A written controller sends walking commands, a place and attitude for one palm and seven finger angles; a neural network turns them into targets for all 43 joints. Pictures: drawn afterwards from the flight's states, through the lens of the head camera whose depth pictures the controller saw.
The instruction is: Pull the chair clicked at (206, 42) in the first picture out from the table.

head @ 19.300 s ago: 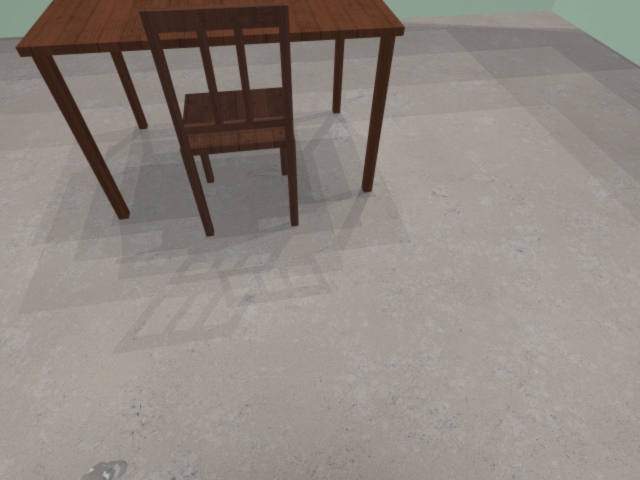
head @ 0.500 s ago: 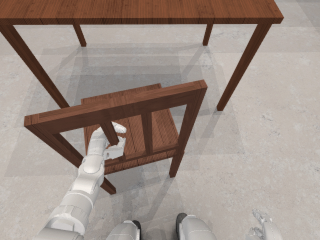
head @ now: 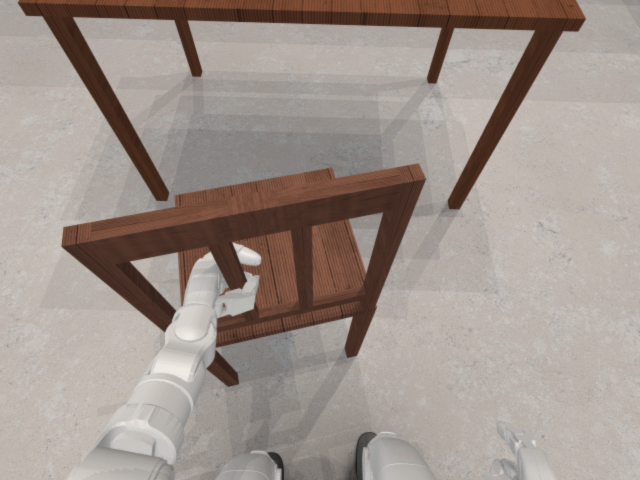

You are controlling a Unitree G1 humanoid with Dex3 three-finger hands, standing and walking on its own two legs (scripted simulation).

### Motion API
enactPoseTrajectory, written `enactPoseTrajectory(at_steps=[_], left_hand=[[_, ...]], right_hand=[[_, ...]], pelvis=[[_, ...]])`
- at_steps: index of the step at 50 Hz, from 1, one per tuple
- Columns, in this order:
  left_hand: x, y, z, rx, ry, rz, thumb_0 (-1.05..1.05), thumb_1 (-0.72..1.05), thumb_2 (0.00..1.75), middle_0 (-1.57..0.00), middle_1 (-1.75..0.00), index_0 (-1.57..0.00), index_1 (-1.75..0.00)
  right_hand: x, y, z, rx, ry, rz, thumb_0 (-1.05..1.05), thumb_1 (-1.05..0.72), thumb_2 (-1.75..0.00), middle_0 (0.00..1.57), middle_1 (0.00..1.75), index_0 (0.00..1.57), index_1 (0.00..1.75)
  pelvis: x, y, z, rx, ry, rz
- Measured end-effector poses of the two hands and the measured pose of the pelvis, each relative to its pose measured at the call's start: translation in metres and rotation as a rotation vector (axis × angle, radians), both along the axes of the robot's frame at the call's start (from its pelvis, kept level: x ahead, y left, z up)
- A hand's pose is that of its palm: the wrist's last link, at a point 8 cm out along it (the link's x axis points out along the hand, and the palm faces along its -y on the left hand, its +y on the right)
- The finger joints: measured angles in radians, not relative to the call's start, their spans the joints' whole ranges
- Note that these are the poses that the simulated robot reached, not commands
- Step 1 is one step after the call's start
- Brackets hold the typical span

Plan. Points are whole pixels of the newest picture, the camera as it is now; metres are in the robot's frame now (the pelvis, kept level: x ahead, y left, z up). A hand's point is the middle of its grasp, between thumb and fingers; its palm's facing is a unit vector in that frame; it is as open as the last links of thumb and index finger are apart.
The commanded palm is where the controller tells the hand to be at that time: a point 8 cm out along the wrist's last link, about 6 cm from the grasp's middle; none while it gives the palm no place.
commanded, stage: step backward, pulling the chair out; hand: left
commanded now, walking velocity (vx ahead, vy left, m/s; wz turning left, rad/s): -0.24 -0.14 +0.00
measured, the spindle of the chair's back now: (238, 284) +0.37 +0.13 -0.09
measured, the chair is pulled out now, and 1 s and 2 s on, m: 0.45 0.58 0.58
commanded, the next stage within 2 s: stop walking, hand still on the chair in 0.22 s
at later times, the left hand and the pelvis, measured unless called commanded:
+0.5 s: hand (230, 367) +0.25 +0.13 -0.06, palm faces -0.02 -0.99 -0.16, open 5.6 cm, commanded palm +0.23 +0.18 -0.04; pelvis -0.08 +0.00 +0.00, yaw -1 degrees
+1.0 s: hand (225, 386) +0.22 +0.13 -0.06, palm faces +0.02 -0.99 -0.16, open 5.7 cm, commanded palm +0.20 +0.18 -0.04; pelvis -0.04 +0.00 +0.01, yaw -1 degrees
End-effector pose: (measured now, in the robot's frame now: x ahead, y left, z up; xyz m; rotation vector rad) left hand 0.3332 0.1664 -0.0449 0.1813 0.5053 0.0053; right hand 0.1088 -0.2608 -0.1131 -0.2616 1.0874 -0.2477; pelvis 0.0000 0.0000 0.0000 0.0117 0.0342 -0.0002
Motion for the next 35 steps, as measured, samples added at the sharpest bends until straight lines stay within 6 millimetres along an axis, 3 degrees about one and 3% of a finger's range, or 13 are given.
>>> enactPoseTrajectory(at_steps=[9, 16, 22, 28, 35], left_hand=[[-0.036, 0.000, 0.000, 0.011, 0.000, 0.032, 0.04, 0.62, 0.75, -0.26, -1.19, -0.49, -1.44], [-0.063, 0.003, 0.001, -0.008, 0.016, 0.022, 0.04, 0.64, 0.74, -0.22, -1.20, -0.49, -1.44], [-0.091, 0.009, 0.002, -0.013, 0.026, 0.018, 0.05, 0.64, 0.73, -0.22, -1.19, -0.49, -1.44], [-0.114, 0.011, 0.002, -0.009, 0.031, 0.043, 0.06, 0.63, 0.76, -0.23, -1.18, -0.49, -1.44], [-0.127, 0.011, 0.003, -0.013, 0.052, 0.081, 0.08, 0.63, 0.77, -0.24, -1.16, -0.49, -1.44]], right_hand=[[-0.034, 0.008, -0.011, 0.089, 0.001, -0.010, 0.00, -0.90, -0.90, 0.20, 0.30, 0.20, 0.30], [-0.066, 0.002, -0.003, 0.016, -0.004, -0.023, 0.00, -0.90, -0.90, 0.20, 0.30, 0.20, 0.30], [-0.085, 0.011, 0.000, 0.028, -0.010, -0.018, 0.00, -0.90, -0.90, 0.20, 0.30, 0.20, 0.30], [-0.088, 0.024, -0.003, 0.083, -0.035, -0.007, 0.01, -0.90, -0.90, 0.20, 0.30, 0.20, 0.30], [-0.072, 0.022, 0.004, 0.089, -0.094, -0.005, 0.01, -0.90, -0.90, 0.20, 0.30, 0.20, 0.30]], pelvis=[[-0.033, -0.014, -0.001, -0.040, -0.023, -0.004], [-0.060, 0.000, -0.003, -0.014, -0.026, 0.012], [-0.072, 0.003, -0.001, -0.026, -0.034, -0.005], [-0.074, -0.004, 0.001, -0.024, -0.059, -0.013], [-0.062, -0.008, 0.006, -0.018, -0.066, -0.021]])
